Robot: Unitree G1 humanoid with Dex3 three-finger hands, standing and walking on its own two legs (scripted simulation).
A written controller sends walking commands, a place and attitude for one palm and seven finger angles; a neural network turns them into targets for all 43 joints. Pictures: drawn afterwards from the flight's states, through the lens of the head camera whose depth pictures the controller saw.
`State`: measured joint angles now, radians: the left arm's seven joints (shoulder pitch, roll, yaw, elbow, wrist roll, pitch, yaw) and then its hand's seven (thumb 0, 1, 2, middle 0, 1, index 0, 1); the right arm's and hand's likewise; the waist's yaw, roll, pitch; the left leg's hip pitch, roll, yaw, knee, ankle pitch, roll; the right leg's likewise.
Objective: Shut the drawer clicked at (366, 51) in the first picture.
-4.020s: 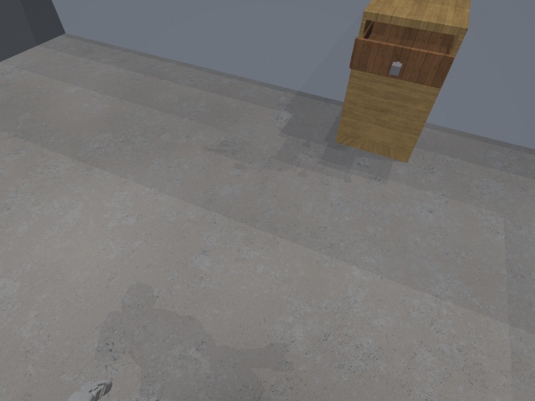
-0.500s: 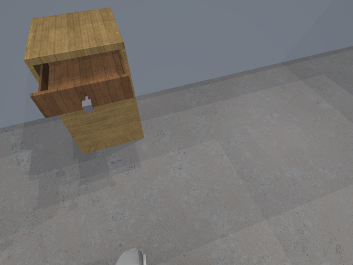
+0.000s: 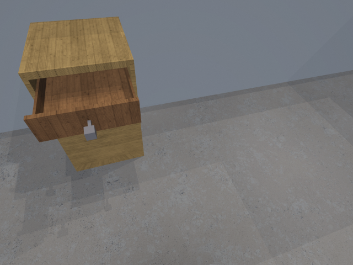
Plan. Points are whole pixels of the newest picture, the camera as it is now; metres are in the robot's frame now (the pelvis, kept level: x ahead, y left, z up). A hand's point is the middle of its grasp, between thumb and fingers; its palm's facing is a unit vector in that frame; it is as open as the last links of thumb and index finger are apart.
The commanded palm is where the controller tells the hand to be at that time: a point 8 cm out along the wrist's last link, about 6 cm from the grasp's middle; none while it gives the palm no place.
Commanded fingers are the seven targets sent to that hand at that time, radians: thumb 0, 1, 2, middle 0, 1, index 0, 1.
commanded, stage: turn to face it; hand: left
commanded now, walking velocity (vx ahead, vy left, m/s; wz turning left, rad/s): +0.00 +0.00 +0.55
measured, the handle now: (90, 129) +0.57 +0.34 -0.13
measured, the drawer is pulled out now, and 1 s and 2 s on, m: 0.22 0.22 0.22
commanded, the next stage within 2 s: take the last steps up to it in 0.46 s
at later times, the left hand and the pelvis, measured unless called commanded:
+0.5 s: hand out of the picture +0.02 +0.15 -0.15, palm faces +0.30 -0.92 -0.27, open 7.3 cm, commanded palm none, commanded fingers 0.00 0.90 0.90 -0.20 -0.30 -0.20 -0.30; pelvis +0.01 -0.05 +0.00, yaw +15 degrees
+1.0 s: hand out of the picture -0.03 +0.17 -0.17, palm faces +0.34 -0.92 -0.17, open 7.3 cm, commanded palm none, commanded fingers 0.00 0.90 0.90 -0.20 -0.30 -0.20 -0.30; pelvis +0.03 -0.01 +0.00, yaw +18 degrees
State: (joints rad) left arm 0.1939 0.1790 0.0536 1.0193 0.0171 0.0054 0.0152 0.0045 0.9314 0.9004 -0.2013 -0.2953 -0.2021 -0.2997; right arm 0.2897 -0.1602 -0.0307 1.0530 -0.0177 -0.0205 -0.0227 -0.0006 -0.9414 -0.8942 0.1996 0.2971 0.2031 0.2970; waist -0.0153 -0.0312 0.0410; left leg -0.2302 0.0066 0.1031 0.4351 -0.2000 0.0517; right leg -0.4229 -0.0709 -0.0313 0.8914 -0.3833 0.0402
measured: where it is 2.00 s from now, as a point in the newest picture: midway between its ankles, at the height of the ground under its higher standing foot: (167, 256)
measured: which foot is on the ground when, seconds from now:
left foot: down 0.00-0.18, up 0.20-0.64, down 0.66-1.00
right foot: up 0.00-0.16, down 0.18-0.66, up 0.68-1.00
